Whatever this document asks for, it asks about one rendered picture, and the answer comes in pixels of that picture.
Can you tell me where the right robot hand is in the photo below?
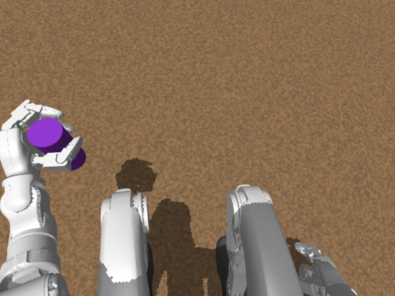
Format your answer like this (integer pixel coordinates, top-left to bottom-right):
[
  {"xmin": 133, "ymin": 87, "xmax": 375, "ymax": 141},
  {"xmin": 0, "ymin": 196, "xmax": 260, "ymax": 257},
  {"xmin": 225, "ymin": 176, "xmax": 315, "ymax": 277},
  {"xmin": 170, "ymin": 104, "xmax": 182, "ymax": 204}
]
[{"xmin": 294, "ymin": 242, "xmax": 346, "ymax": 296}]

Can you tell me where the left robot hand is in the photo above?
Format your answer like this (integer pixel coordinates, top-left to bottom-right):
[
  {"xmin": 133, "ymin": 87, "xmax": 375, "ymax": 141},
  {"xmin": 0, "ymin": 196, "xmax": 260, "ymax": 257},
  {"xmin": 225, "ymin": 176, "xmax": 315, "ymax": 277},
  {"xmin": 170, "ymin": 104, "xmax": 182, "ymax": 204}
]
[{"xmin": 0, "ymin": 100, "xmax": 83, "ymax": 178}]

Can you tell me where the left robot arm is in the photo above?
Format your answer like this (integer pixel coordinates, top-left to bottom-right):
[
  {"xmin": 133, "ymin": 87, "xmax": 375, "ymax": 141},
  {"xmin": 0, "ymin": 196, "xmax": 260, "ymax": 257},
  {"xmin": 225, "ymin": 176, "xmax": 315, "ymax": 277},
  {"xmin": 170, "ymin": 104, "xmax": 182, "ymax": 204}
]
[{"xmin": 0, "ymin": 173, "xmax": 71, "ymax": 296}]

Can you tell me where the can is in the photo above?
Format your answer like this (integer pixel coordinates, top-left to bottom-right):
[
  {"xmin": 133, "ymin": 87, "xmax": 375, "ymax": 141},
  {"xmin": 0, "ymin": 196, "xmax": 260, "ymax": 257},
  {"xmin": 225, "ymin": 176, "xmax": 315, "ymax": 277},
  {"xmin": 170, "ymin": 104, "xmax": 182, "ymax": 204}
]
[{"xmin": 27, "ymin": 118, "xmax": 86, "ymax": 171}]

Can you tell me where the right robot arm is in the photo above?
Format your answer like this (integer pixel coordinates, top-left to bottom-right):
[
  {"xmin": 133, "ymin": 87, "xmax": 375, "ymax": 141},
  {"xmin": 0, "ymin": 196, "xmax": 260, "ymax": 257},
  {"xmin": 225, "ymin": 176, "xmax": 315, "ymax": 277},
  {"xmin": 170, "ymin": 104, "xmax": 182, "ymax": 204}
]
[{"xmin": 325, "ymin": 283, "xmax": 358, "ymax": 296}]

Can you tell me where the right robot foot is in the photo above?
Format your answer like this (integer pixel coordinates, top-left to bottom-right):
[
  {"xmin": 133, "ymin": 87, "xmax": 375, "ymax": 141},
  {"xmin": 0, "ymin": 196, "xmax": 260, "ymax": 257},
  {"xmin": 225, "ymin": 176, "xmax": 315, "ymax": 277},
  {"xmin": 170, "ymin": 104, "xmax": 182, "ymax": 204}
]
[{"xmin": 216, "ymin": 236, "xmax": 245, "ymax": 296}]

